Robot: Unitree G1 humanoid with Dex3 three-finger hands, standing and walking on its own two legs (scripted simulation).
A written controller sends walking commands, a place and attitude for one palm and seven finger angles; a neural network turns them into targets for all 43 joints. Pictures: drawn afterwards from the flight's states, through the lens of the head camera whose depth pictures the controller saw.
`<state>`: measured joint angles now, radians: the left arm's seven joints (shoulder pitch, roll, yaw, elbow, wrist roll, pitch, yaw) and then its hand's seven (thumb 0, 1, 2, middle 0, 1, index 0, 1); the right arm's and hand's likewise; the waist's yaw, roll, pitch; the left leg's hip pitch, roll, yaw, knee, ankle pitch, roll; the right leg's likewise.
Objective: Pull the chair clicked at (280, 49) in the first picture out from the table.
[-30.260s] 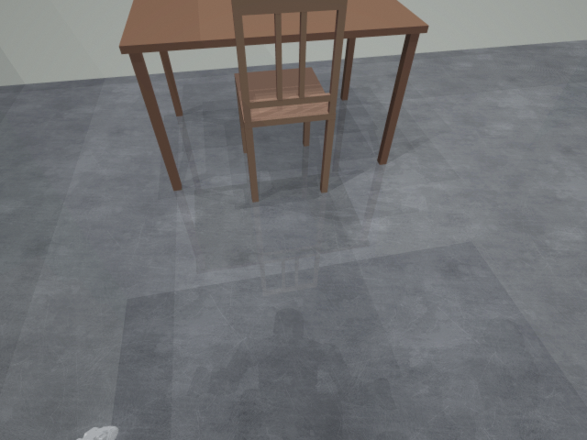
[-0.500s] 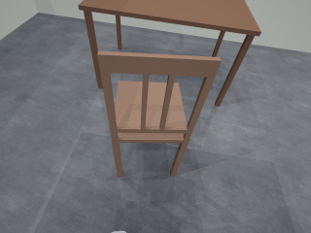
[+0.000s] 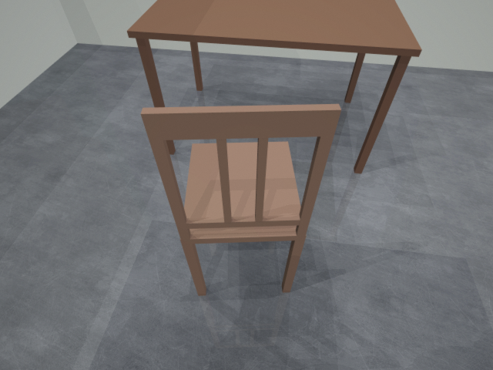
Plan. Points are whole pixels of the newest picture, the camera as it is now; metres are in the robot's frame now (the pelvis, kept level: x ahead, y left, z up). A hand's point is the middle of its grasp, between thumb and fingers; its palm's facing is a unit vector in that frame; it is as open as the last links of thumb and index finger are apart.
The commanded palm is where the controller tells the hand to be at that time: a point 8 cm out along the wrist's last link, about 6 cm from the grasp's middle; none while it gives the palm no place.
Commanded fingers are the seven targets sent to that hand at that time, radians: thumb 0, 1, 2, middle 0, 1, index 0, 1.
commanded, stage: let the arm hang, fingers relaxed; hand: left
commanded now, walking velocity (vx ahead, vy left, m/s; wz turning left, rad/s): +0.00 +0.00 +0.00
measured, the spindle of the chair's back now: (225, 184) +0.54 +0.09 -0.08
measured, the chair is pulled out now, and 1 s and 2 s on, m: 0.63 0.63 0.63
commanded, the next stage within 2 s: look to check the result in 0.26 s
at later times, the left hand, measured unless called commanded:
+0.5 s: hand out of the picture +0.01 +0.16 -0.17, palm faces +0.04 -0.98 -0.19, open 7.3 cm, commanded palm none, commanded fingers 0.00 0.90 0.90 -0.20 -0.30 -0.20 -0.30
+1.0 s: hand out of the picture +0.00 +0.16 -0.17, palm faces +0.04 -0.99 -0.16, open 7.4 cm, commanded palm none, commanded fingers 0.00 0.90 0.90 -0.20 -0.30 -0.20 -0.30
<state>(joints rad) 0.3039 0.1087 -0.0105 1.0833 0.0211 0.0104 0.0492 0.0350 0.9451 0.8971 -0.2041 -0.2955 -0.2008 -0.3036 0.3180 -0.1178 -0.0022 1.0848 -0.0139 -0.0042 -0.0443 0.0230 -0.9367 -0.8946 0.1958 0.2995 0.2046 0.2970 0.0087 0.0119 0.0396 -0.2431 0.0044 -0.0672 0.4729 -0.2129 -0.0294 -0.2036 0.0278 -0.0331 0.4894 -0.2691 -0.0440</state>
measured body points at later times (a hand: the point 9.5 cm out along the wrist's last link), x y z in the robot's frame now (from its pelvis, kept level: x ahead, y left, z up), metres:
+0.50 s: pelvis +0.00 -0.01 +0.00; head +0.03 -0.01 +0.45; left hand +0.01 +0.21 -0.15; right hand -0.01 -0.21 -0.16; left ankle +0.03 +0.14 -0.74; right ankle +0.00 -0.09 -0.74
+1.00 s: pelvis +0.01 +0.00 +0.00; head +0.03 +0.01 +0.45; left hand +0.00 +0.21 -0.16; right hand -0.01 -0.20 -0.16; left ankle +0.03 +0.14 -0.74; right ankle +0.00 -0.09 -0.74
